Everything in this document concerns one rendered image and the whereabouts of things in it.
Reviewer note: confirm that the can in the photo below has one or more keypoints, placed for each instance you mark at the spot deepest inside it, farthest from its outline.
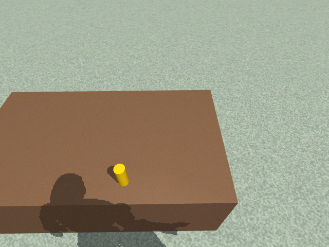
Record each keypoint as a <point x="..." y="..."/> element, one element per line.
<point x="121" y="174"/>

